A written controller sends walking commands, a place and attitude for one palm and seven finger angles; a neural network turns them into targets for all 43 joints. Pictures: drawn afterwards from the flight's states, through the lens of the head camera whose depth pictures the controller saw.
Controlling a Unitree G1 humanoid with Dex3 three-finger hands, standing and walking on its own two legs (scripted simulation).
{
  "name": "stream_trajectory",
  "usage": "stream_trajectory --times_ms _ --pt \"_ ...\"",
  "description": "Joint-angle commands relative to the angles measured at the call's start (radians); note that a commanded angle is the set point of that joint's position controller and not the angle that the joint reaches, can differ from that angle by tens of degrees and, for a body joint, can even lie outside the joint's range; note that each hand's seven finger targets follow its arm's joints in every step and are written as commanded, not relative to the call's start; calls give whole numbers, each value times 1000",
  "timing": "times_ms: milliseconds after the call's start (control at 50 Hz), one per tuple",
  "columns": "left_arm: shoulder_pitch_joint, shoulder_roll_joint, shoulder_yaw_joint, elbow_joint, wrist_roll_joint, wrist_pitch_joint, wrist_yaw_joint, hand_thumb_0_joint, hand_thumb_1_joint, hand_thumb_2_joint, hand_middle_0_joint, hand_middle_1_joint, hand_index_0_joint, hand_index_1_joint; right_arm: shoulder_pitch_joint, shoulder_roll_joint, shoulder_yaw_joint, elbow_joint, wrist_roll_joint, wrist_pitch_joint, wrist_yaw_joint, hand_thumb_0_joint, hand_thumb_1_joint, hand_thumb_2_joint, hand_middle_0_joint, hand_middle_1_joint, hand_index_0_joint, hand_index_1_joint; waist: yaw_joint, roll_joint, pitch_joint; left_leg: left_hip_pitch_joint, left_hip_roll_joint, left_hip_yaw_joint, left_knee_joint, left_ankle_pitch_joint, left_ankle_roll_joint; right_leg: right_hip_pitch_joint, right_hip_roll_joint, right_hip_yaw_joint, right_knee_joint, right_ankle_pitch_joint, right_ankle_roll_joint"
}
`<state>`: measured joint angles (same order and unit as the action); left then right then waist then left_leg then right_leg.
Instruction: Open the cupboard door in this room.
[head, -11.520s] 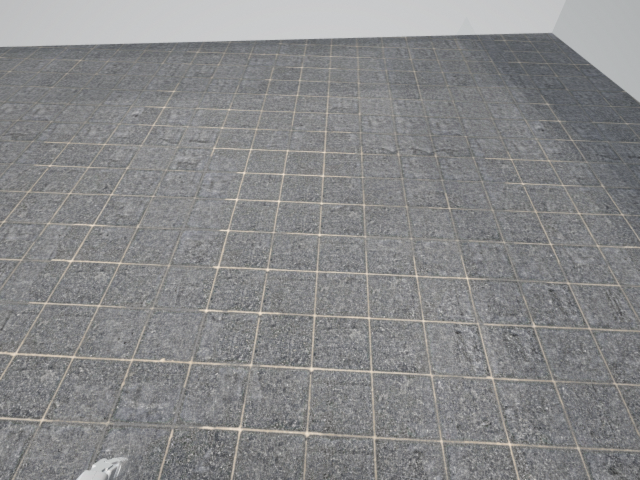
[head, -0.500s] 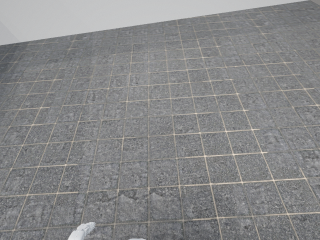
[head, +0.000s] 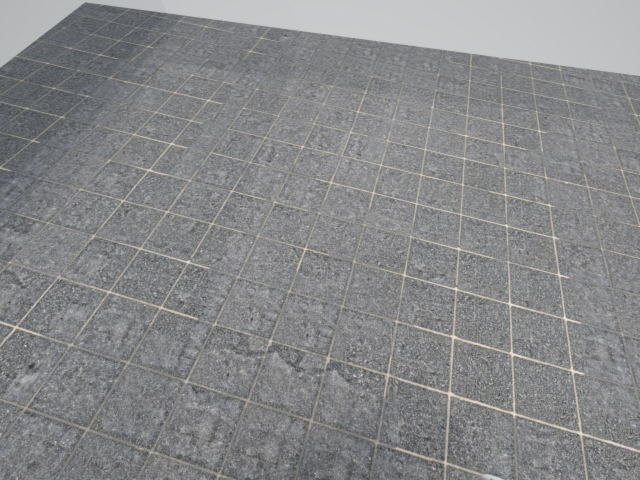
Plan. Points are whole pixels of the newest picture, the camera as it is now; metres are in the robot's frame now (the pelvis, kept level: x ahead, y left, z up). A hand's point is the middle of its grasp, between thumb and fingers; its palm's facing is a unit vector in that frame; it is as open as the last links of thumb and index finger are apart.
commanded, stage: turn or walk to find it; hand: left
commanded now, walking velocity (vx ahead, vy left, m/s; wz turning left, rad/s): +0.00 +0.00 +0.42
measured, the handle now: out of the picture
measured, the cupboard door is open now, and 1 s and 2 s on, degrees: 0 0 0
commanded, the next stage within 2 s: none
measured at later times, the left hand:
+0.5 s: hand out of the picture +0.06 +0.18 -0.14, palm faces +0.18 -0.94 -0.28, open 7.3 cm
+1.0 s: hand out of the picture -0.13 +0.20 -0.18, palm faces +0.46 -0.85 -0.26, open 7.3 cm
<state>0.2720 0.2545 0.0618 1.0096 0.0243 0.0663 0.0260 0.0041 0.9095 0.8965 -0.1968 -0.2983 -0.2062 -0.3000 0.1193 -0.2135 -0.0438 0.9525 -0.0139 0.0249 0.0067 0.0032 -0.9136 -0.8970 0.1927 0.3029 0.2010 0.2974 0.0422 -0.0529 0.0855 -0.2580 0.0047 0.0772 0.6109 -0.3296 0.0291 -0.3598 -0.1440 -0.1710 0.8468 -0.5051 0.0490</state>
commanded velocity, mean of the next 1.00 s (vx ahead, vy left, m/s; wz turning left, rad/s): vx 0.00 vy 0.00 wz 0.42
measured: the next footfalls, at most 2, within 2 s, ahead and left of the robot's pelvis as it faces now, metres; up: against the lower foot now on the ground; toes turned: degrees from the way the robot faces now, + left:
right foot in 0.44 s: +0.04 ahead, -0.13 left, +0.00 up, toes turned +7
left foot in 0.90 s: -0.06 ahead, +0.10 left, +0.00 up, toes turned +28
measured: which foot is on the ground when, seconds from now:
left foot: down 0.00-0.44, up 0.46-0.88, down 0.90-1.00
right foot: up 0.00-0.42, down 0.44-0.92, up 0.94-1.00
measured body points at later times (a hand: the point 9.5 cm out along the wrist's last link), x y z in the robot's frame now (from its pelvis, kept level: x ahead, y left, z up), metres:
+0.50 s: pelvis -0.02 -0.03 +0.01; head +0.02 -0.06 +0.45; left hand +0.05 +0.23 -0.11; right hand +0.06 -0.27 -0.16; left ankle -0.02 +0.09 -0.70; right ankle +0.00 -0.13 -0.73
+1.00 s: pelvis -0.05 +0.00 +0.00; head -0.02 +0.03 +0.45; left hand -0.15 +0.25 -0.16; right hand +0.16 -0.19 -0.12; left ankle -0.10 +0.08 -0.73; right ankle -0.01 -0.14 -0.68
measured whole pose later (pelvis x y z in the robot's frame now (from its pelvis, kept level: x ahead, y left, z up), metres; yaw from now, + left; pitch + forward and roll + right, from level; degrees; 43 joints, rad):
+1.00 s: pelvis -0.05 +0.00 +0.00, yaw +25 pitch +0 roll +0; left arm 0.25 0.26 0.07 1.01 0.02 0.08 0.03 0.00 0.91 0.90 -0.20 -0.30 -0.21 -0.30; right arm 0.12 -0.21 -0.04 0.95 -0.02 0.02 0.00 0.00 -0.91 -0.90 0.19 0.30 0.20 0.30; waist 0.03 -0.05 0.09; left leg -0.26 0.00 0.06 0.60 -0.33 0.03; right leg -0.39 -0.13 -0.11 0.95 -0.52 0.06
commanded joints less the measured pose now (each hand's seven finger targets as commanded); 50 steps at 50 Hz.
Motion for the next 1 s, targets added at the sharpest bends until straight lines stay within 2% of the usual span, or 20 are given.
stream_trajectory --times_ms 0,80,260,360,380,400,420,440,460,500,540,640,760,800,840,860,880,900,920,980 --pt "-77 70 19 -98 -4 -26 -13 0 900 900 -200 -300 -200 -300 38 -198 -40 -48 -8 -11 -28 0 -900 -900 200 300 200 300 -50 214 -48 98 276 -304 -313 396 128 -200 16 144 278 59 21" --pt "-37 74 16 -82 -5 -28 -15 0 900 900 -200 -300 -200 -300 42 -183 -37 -55 -1 -23 -25 0 -900 -900 200 300 200 300 -41 179 -91 141 224 -249 -307 475 119 -168 30 144 259 132 39" --pt "-140 44 7 -146 -11 -38 -7 0 900 900 -200 -300 -200 -300 116 -185 -58 -46 -12 -12 -23 0 -900 -900 200 300 200 300 -83 182 -112 171 231 -378 -255 529 157 -105 77 147 8 45 35" --pt "-52 49 6 -133 -19 -52 -1 0 900 900 -200 -300 -200 -300 82 -181 -63 -57 -9 -5 -18 0 -900 -900 200 300 200 300 -34 194 -147 46 174 -405 -184 510 116 126 116 126 -302 195 14" --pt "-14 60 10 -126 -17 -59 2 0 900 900 -200 -300 -200 -300 74 -168 -63 -62 -4 -4 -16 0 -900 -900 200 300 200 300 -12 149 -161 -17 140 -384 -145 418 79 230 98 127 -439 295 11" --pt "5 113 19 -122 -9 -70 8 0 900 900 -200 -300 -200 -300 95 -123 -57 -66 5 -6 -10 0 -900 -900 200 300 200 300 -10 15 -173 -156 70 -318 -44 235 22 367 -31 243 -530 324 -23" --pt "14 186 34 -126 4 -75 12 0 900 900 -200 -300 -200 -300 91 -67 -46 -91 6 -8 -5 0 -900 -900 200 300 200 300 -1 -215 -146 -317 -74 -148 148 -132 -48 404 -266 463 -560 421 -129" --pt "-1 195 39 -144 -6 -74 12 0 900 900 -200 -300 -200 -300 76 -111 -60 -92 -6 10 -10 0 -900 -900 200 300 200 300 8 -228 -130 -301 -49 -167 344 -256 -52 262 -346 491 -587 414 -206" --pt "-47 168 40 -154 -7 -68 17 0 900 900 -200 -300 -200 -300 60 -123 -66 -85 -8 23 -9 0 -900 -900 200 300 200 300 -10 -174 -82 -292 -31 -184 478 -226 -48 173 -317 476 -600 357 -223" --pt "-141 109 19 -174 -8 -71 11 0 900 900 -200 -300 -200 -300 115 -101 -65 -36 -12 34 5 0 -900 -900 200 300 200 300 -70 -49 -27 -300 -2 -162 604 -88 -61 131 -198 287 -569 351 -173" --pt "-125 86 10 -171 -8 -80 8 0 900 900 -200 -300 -200 -300 143 -92 -59 -19 -12 34 9 0 -900 -900 200 300 200 300 -66 -99 -42 -301 6 -138 620 -28 -81 161 -154 209 -554 432 -147" --pt "-35 108 20 -131 -1 -82 9 0 900 900 -200 -300 -200 -300 88 -87 -50 -23 -9 34 6 0 -900 -900 200 300 200 300 -29 -115 -63 -293 30 -103 501 -71 -108 259 -185 173 -519 584 -172" --pt "19 154 33 -92 8 -72 6 0 900 900 -200 -300 -200 -300 5 -69 -28 -44 5 19 5 0 -900 -900 200 300 200 300 10 -154 -89 -173 26 -28 212 -151 -91 293 -216 142 -453 730 -194" --pt "8 170 38 -87 8 -67 4 0 900 900 -200 -300 -200 -300 24 -70 -26 -44 6 12 2 0 -900 -900 200 300 200 300 -3 -151 -109 -113 15 0 106 -122 -81 287 -220 124 -418 731 -183" --pt "-19 169 40 -86 0 -60 3 0 900 900 -200 -300 -200 -300 76 -85 -27 -34 4 3 1 0 -900 -900 200 300 200 300 -39 -145 -124 15 16 20 -78 32 -70 225 -199 70 -346 651 -127" --pt "-22 148 37 -87 -8 -54 0 0 900 900 -200 -300 -200 -300 105 -116 -33 -29 3 -6 4 0 -900 -900 200 300 200 300 -60 -42 -144 146 47 -19 -212 157 -55 131 -169 37 -243 543 -79" --pt "7 92 30 -112 -15 -45 -5 0 900 900 -200 -300 -200 -300 129 -217 -55 -34 -6 -17 2 0 -900 -900 200 300 200 300 -73 229 -171 282 262 -300 -264 383 31 -85 -49 -22 -54 211 -5" --pt "-42 49 8 -148 -9 -40 -6 0 900 900 -200 -300 -200 -300 177 -282 -68 -27 -5 -9 -2 0 -900 -900 200 300 200 300 -100 357 -148 255 411 -426 -284 632 135 -183 16 23 107 -153 21" --pt "-106 61 9 -147 -6 -25 4 0 900 900 -200 -300 -200 -300 197 -264 -65 -6 -8 -12 -19 0 -900 -900 200 300 200 300 -123 337 -149 204 387 -428 -288 631 140 -180 19 119 199 -130 18" --pt "-90 72 19 -105 -7 -31 -13 0 900 900 -200 -300 -200 -300 62 -197 -42 -43 -8 -16 -29 0 -900 -900 200 300 200 300 -55 200 -95 161 268 -292 -273 566 125 -199 21 149 292 57 23"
